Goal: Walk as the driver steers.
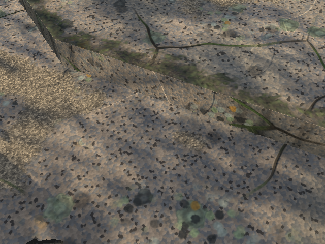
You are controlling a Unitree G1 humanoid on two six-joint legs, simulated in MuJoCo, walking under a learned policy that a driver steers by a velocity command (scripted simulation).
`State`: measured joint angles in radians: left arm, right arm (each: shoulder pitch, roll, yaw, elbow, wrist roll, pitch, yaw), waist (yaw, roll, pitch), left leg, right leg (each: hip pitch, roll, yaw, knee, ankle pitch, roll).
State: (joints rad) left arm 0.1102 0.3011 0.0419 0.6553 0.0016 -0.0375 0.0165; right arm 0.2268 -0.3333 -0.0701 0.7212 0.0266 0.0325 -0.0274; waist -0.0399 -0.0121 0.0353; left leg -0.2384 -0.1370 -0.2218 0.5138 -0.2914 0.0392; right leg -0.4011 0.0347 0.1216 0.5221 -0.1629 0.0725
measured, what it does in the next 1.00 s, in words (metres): steps on the spot, turning right: right foot, then left foot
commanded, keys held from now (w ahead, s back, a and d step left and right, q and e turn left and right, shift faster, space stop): no key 0.14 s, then e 0.62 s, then w+e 0.08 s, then w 0.06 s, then w+q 0.10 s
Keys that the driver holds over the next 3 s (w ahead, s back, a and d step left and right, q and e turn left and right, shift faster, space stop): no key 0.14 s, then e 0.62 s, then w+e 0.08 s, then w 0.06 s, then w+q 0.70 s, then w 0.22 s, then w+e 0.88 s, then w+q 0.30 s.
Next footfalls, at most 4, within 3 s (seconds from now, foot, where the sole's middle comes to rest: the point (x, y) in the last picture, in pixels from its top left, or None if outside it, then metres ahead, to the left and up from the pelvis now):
0.02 right None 0.11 -0.12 -0.77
0.36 left None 0.05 0.12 -0.77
0.70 right None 0.05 -0.14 -0.77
1.26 left None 0.26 0.05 -0.77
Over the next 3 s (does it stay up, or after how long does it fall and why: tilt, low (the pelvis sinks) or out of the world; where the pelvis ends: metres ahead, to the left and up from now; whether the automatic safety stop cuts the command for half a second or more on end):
stays up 0.98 -0.14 0.00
